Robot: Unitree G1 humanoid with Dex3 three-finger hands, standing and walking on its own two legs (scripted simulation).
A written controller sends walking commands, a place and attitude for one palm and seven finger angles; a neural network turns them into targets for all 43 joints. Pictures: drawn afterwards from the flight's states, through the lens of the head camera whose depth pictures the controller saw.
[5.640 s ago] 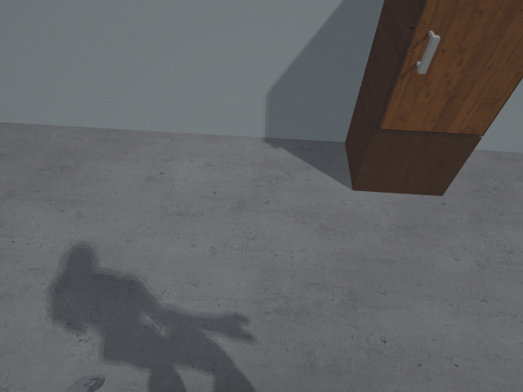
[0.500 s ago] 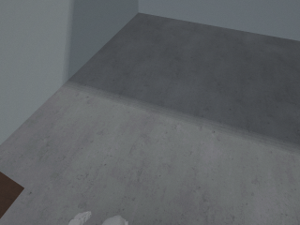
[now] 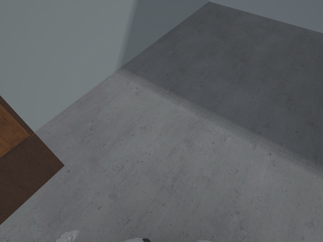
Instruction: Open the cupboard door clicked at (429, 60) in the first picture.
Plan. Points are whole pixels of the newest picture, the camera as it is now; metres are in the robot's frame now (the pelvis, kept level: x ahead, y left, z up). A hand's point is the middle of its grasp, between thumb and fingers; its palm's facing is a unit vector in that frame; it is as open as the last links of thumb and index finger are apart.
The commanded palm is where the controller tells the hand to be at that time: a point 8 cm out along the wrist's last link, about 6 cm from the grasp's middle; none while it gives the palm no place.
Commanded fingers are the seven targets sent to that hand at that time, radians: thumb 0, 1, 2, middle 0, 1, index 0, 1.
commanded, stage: turn to face it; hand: left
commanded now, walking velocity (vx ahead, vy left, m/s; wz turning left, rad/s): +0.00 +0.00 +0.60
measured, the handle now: out of the picture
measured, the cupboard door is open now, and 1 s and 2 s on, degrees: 0 0 0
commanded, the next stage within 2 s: take the last steps up to it in 1.42 s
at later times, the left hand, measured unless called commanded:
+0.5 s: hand out of the picture -0.06 +0.19 -0.17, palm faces +0.37 -0.90 -0.25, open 7.4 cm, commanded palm none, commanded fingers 0.00 0.90 0.90 -0.20 -0.30 -0.20 -0.30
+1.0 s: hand out of the picture -0.03 +0.20 -0.14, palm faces +0.58 -0.75 -0.30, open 7.4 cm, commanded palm none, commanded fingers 0.00 0.90 0.90 -0.20 -0.30 -0.20 -0.30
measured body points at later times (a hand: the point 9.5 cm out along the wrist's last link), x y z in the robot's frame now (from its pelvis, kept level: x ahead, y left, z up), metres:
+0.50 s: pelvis -0.03 -0.02 -0.01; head +0.02 +0.00 +0.44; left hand -0.07 +0.23 -0.15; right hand +0.16 -0.24 -0.14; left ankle -0.08 +0.09 -0.73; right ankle -0.01 -0.15 -0.73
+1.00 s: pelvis -0.01 -0.04 -0.01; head +0.04 -0.05 +0.44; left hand -0.06 +0.24 -0.11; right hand +0.21 -0.21 -0.16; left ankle -0.10 +0.06 -0.69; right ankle +0.06 -0.12 -0.74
